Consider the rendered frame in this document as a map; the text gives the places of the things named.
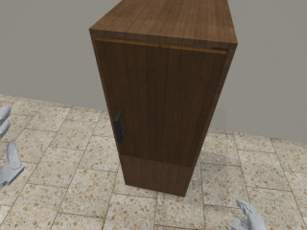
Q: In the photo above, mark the handle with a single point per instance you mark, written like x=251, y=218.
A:
x=117, y=127

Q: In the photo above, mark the cupboard door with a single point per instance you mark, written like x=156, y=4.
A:
x=165, y=93

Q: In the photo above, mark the right robot hand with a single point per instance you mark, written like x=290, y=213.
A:
x=254, y=221

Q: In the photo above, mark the left robot hand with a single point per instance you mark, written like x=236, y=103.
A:
x=11, y=170

